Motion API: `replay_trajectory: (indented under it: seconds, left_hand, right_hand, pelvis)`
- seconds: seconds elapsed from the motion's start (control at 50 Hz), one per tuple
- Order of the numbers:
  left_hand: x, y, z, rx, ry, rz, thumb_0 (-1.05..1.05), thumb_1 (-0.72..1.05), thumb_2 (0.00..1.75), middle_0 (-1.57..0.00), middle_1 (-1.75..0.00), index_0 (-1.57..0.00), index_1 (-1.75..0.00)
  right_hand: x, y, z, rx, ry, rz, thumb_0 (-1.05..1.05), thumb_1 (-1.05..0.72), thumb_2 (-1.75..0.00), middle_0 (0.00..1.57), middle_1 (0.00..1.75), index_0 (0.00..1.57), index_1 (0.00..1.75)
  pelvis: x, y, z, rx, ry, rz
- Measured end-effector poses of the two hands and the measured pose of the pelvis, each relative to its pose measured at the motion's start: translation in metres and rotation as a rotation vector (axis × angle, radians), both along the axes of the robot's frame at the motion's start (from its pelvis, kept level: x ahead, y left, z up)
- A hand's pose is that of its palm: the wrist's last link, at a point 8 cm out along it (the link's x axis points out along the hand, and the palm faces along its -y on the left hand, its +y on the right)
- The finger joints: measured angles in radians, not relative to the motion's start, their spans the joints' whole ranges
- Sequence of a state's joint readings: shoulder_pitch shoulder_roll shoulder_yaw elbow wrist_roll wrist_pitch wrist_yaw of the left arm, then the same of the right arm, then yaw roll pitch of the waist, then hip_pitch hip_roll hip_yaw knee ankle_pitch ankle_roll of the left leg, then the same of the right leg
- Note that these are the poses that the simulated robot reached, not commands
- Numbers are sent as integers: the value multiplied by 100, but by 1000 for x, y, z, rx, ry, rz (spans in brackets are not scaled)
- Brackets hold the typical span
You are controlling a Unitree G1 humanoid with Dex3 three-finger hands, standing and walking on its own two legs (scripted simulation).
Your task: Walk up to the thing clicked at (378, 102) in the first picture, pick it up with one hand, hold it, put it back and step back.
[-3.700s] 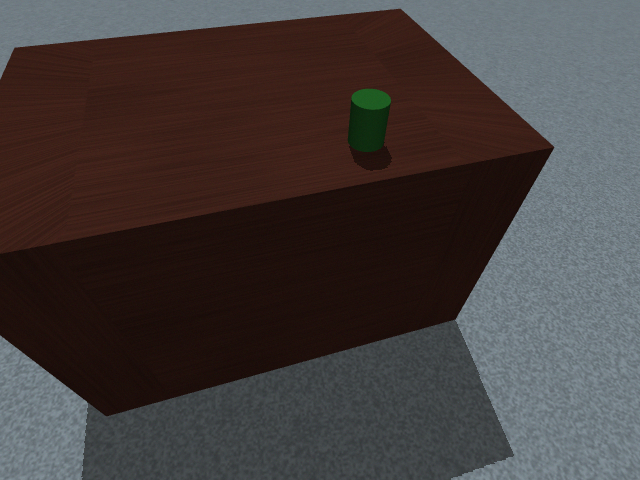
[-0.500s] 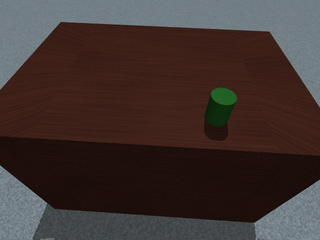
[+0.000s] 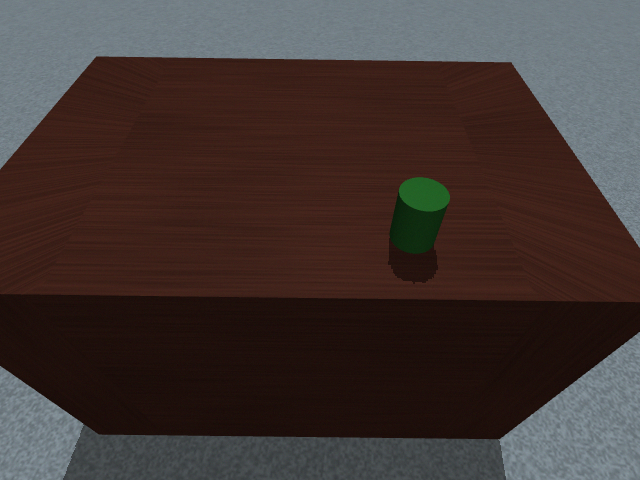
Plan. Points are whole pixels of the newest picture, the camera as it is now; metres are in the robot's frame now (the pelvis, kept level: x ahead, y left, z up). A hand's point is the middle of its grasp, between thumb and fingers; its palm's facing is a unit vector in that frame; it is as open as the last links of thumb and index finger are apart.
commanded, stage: walk up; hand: right
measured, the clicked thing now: (417, 216) +0.50 -0.15 +0.02
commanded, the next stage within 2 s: stand in 0.18 s
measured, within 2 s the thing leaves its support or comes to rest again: neither
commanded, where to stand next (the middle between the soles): +0.07 +0.01 m, yaw +0 degrees
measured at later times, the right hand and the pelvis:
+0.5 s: hand out of the picture +0.08 -0.26 -0.16, palm faces -0.01 +0.95 -0.32, open 7.4 cm; pelvis +0.00 -0.01 +0.00, yaw +1 degrees
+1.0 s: hand out of the picture +0.07 -0.26 -0.16, palm faces -0.03 +0.95 -0.32, open 7.4 cm; pelvis +0.00 -0.02 +0.00, yaw +1 degrees
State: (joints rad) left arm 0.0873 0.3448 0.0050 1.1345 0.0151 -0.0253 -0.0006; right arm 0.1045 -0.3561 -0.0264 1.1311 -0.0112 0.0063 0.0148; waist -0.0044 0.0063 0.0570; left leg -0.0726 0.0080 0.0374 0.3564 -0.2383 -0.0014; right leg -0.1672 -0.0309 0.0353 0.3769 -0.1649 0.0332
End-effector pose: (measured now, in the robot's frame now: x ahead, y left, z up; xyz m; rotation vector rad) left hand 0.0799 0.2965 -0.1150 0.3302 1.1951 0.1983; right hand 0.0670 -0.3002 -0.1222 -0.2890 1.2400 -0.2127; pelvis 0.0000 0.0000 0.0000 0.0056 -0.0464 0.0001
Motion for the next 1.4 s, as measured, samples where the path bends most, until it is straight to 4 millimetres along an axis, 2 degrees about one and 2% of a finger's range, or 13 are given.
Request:
replay_trajectory:
  seconds: [0.18, 0.34, 0.62, 0.84, 1.4]
  left_hand:
    - [3, 1, 1, 5, 7, -6, 1, 90, 90, -20, -30, -20, -30]
    - [4, 0, 2, 5, 16, -2, 1, 90, 90, -20, -30, -20, -30]
    - [-8, -9, -1, -8, 27, 9, 1, 90, 90, -20, -30, -20, -30]
    - [-17, -11, 0, -2, 45, 20, 1, 90, 90, -20, -30, -20, -30]
    - [-18, -13, -1, -3, 55, 26, 1, 90, 90, -20, -30, -20, -30]
  right_hand:
    - [-4, 2, -2, 7, 9, -9, 1, -91, -90, 21, 30, 20, 30]
    - [0, 4, -1, 11, 11, 1, 1, -91, -90, 21, 30, 20, 30]
    - [10, -5, 4, 2, -7, 25, 1, -91, -90, 21, 30, 20, 30]
    - [6, -9, 2, 4, 11, 28, 1, -91, -90, 21, 30, 20, 30]
    - [-3, -12, 0, 2, 41, 34, 1, -91, -90, 21, 30, 20, 30]
  pelvis:
    - [1, 1, 0, 2, 4, -9]
    - [2, -2, 2, 3, 10, 3]
    - [0, -10, 3, -1, 11, 14]
    - [0, -14, 3, -3, 13, 17]
    - [2, -16, 3, -3, 20, 18]
